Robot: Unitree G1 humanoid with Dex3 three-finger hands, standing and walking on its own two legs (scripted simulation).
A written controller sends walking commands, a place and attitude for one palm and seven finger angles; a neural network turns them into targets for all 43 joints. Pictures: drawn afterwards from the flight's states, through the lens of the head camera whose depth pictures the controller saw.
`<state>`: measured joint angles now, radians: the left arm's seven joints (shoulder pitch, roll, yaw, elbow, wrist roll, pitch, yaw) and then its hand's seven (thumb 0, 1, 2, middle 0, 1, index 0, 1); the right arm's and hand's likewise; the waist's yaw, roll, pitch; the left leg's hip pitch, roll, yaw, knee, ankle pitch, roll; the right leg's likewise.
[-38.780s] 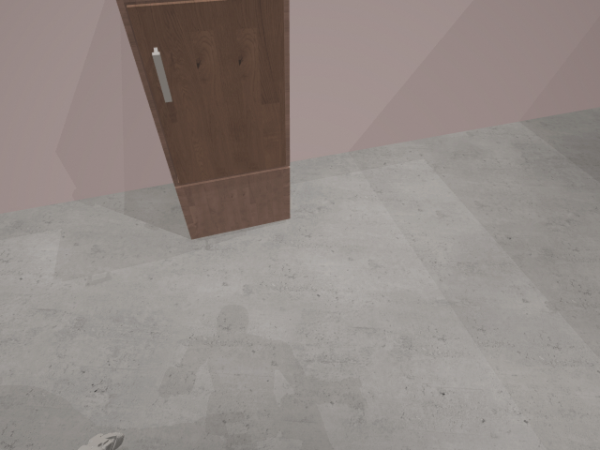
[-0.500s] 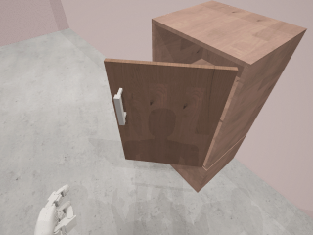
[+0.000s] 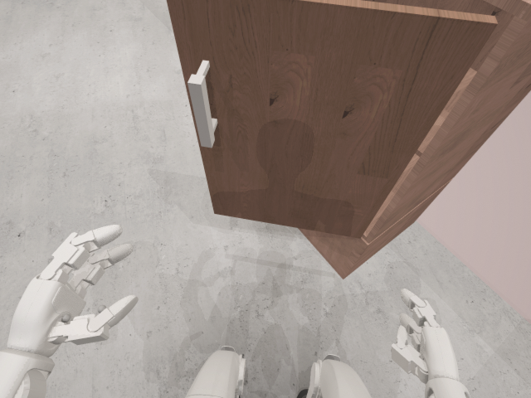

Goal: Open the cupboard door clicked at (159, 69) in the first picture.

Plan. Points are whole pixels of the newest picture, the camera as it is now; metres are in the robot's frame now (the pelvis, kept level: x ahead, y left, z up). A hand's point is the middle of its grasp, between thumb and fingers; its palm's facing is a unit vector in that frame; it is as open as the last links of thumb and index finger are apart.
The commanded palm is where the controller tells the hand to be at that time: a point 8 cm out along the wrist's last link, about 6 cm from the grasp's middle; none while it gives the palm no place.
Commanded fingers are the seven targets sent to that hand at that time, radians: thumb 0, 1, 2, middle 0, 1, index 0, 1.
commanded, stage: raise the hand with hooked fingers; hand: left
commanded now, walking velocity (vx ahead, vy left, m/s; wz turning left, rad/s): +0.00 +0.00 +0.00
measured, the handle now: (206, 106) +0.54 +0.16 +0.09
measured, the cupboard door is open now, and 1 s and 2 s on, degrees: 43 43 43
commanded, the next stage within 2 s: move the hooked fingers beside the handle in 1.46 s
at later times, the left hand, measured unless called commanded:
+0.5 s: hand (70, 278) +0.24 +0.27 +0.08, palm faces -0.07 -0.99 -0.07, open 12.8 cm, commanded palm +0.21 +0.32 +0.08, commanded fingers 0.00 -0.45 0.32 -0.30 -1.17 -0.30 -1.17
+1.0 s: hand (60, 221) +0.30 +0.29 +0.10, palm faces -0.04 -1.00 -0.04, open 13.9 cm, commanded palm +0.27 +0.34 +0.11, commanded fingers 0.00 -0.50 0.30 -0.30 -1.20 -0.30 -1.20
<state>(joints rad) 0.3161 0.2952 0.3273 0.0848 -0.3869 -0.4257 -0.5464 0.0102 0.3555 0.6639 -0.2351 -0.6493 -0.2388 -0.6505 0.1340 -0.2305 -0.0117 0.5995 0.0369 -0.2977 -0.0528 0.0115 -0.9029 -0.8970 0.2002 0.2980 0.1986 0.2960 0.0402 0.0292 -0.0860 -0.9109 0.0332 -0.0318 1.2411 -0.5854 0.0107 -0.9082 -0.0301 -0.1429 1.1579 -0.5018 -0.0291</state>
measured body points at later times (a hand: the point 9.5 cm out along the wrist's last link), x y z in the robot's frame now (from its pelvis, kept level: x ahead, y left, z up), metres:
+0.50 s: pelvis -0.01 +0.03 +0.02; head +0.06 +0.05 +0.47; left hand +0.23 +0.32 +0.09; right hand +0.17 -0.22 -0.04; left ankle +0.01 +0.11 -0.64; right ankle +0.04 -0.11 -0.64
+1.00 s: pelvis +0.01 +0.02 +0.04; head +0.07 +0.03 +0.48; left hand +0.29 +0.35 +0.11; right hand +0.16 -0.23 -0.04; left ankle +0.01 +0.11 -0.64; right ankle +0.04 -0.11 -0.64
